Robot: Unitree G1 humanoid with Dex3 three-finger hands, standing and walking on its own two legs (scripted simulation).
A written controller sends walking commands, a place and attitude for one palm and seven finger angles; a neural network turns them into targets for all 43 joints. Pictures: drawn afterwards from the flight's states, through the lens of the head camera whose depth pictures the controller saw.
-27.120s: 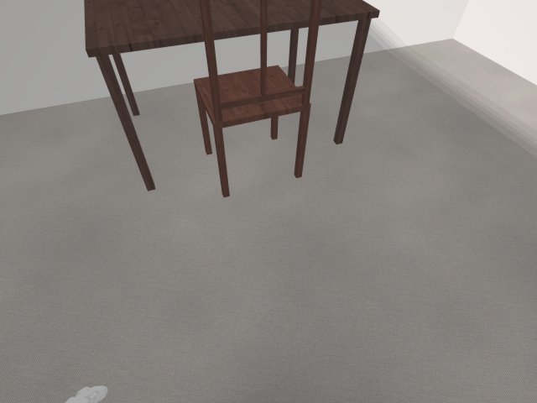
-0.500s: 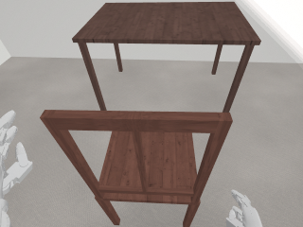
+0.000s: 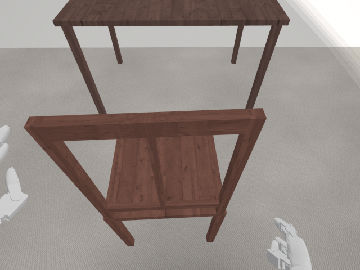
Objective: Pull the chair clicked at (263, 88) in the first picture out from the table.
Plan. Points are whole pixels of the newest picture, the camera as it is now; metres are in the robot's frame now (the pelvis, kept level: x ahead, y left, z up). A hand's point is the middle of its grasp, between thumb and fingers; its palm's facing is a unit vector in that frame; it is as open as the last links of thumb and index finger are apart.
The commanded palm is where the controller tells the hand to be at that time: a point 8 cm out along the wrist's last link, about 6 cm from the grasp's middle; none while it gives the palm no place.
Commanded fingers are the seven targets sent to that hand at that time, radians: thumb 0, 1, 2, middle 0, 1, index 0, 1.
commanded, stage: step back with the hand held close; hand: left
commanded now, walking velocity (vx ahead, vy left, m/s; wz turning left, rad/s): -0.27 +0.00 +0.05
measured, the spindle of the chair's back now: (158, 177) +0.34 +0.08 -0.04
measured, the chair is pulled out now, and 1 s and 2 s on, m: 0.71 0.71 0.71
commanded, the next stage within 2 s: stop stepping back and stand still in 1.62 s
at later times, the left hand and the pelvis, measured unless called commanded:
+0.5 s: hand out of the picture +0.14 +0.27 +0.16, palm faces +0.49 -0.72 -0.48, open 7.4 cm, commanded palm +0.07 +0.30 +0.18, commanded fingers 0.00 0.90 0.90 -0.20 -0.30 -0.20 -0.30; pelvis -0.06 +0.00 -0.01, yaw +2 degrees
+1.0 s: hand out of the picture +0.12 +0.27 +0.17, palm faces +0.53 -0.67 -0.52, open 7.4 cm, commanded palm +0.06 +0.29 +0.18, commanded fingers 0.00 0.90 0.90 -0.20 -0.30 -0.20 -0.30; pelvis -0.06 -0.02 -0.03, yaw +3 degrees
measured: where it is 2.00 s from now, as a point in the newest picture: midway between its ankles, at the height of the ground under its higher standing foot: outside the picture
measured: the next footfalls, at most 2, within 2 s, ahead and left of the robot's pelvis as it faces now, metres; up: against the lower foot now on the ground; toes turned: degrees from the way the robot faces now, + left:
right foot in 1.36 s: -0.02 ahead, -0.15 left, +0.00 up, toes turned +2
left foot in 1.62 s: -0.07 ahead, +0.10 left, +0.00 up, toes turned +2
